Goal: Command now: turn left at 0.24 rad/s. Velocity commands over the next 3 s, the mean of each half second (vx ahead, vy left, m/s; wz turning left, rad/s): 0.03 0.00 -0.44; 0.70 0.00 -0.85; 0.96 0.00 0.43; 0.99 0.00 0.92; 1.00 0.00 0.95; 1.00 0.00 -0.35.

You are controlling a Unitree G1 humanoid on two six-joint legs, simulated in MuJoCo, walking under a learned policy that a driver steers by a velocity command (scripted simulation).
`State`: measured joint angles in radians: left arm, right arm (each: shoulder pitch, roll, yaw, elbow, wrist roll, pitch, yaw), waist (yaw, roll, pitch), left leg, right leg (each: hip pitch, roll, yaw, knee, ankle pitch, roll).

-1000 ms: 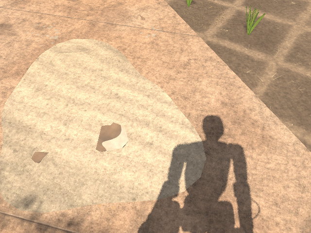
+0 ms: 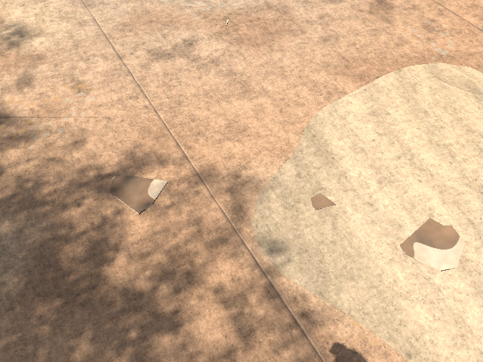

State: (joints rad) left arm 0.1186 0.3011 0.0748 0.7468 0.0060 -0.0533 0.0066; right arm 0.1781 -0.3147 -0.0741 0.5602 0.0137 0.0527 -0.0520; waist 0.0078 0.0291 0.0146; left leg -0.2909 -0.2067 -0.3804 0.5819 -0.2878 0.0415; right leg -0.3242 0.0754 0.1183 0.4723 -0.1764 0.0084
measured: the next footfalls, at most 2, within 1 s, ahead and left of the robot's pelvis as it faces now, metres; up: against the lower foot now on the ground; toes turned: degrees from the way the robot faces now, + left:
left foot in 0.38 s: +0.05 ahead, +0.11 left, +0.00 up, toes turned -22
right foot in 0.96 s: +0.24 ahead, -0.31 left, +0.00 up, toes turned -49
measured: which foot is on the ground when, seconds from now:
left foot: up 0.00-0.36, down 0.38-0.96, up 0.98-1.00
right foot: down 0.00-0.38, up 0.40-0.94, down 0.96-1.00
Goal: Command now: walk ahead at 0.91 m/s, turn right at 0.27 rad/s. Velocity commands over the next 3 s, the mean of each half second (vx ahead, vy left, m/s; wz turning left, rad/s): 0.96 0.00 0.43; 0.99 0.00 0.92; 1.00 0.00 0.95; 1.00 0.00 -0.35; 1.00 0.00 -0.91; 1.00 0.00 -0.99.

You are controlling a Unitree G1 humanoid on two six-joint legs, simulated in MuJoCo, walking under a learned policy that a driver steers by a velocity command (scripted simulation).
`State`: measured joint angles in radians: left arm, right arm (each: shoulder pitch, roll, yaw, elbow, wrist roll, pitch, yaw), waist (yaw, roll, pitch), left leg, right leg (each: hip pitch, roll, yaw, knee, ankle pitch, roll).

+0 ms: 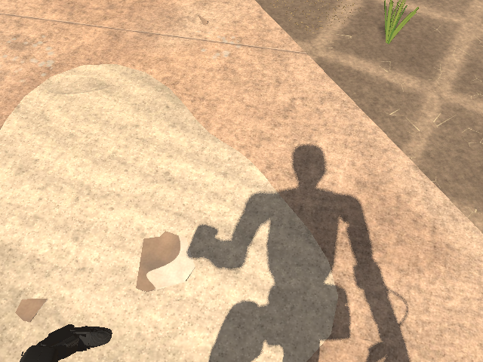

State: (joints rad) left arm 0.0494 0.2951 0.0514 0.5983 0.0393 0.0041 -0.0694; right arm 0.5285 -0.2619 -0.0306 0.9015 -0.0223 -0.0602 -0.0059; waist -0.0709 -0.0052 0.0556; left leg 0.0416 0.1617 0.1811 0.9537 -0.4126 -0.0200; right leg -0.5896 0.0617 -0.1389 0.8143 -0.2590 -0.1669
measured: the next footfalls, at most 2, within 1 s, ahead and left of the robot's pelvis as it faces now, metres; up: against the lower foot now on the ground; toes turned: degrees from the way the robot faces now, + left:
left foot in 0.44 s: +0.52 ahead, +0.02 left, +0.00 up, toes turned +16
right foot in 0.80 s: +0.94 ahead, -0.08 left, +0.00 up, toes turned +36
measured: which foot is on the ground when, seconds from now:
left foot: up 0.00-0.42, down 0.44-0.80, up 0.82-1.00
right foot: down 0.00-0.42, up 0.44-0.78, down 0.80-1.00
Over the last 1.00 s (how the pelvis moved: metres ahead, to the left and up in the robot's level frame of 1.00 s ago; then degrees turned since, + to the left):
0.18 -0.18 -0.04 -45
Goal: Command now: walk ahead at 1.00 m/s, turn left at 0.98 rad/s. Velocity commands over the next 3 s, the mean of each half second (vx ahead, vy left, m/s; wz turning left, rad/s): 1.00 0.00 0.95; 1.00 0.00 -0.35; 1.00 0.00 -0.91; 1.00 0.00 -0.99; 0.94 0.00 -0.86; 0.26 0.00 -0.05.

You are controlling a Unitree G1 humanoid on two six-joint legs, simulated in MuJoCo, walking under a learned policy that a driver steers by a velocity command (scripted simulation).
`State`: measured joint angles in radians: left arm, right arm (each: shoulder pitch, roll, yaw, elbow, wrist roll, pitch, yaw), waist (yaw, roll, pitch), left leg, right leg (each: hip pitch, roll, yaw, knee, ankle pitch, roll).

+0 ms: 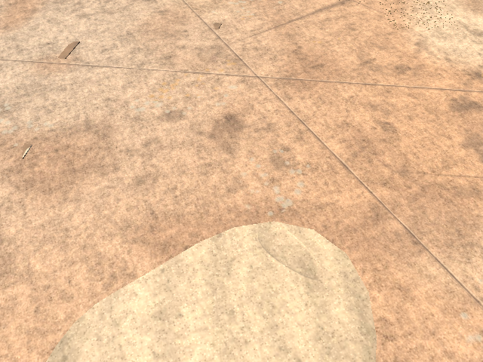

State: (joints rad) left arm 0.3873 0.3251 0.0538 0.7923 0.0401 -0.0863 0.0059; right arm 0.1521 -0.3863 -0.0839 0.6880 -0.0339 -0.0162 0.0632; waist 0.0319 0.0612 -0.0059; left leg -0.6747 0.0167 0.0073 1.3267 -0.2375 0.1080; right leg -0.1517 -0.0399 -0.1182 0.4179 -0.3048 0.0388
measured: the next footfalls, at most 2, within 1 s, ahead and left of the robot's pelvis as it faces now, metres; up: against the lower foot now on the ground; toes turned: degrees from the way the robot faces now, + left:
left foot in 0.26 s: +0.38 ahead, +0.05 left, +0.00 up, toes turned +19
right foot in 0.66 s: +0.83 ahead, +0.08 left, +0.00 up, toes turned +26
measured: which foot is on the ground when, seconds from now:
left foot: up 0.00-0.24, down 0.26-0.68, up 0.70-1.00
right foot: down 0.00-0.24, up 0.26-0.64, down 0.66-1.00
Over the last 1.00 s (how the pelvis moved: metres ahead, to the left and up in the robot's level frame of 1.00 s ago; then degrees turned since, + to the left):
0.85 0.03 0.05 43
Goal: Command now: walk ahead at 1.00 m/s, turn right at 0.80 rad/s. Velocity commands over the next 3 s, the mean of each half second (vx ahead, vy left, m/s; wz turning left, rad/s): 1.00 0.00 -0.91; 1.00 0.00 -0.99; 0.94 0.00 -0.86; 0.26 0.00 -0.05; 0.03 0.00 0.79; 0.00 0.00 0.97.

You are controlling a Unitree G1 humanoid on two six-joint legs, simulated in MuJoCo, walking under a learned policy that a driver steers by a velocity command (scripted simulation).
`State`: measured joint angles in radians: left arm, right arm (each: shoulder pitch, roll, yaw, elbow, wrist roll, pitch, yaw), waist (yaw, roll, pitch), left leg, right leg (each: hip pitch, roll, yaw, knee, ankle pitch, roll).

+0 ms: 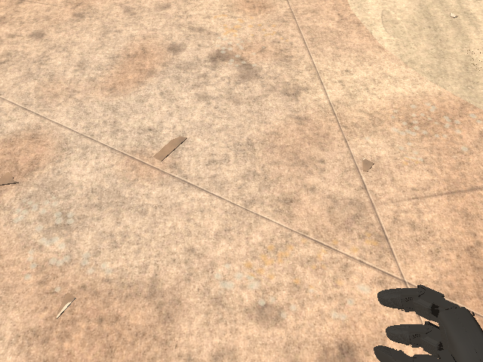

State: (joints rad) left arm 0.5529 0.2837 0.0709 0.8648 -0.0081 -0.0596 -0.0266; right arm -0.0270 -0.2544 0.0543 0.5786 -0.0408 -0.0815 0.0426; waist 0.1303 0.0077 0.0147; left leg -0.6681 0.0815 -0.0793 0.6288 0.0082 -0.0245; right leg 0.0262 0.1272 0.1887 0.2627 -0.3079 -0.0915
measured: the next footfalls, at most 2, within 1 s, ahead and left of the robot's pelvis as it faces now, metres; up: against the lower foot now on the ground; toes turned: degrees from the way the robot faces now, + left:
left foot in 0.08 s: +0.28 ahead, +0.16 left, +0.00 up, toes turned -8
right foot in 0.52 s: +0.63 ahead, -0.14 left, +0.00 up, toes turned -32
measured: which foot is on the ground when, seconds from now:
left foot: up 0.00-0.06, down 0.08-0.52, up 0.54-0.90, down 0.92-1.00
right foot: down 0.00-0.10, up 0.12-0.50, down 0.52-0.94, up 0.96-1.00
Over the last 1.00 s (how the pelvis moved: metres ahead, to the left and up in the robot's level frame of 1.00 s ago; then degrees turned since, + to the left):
0.89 0.19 0.00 15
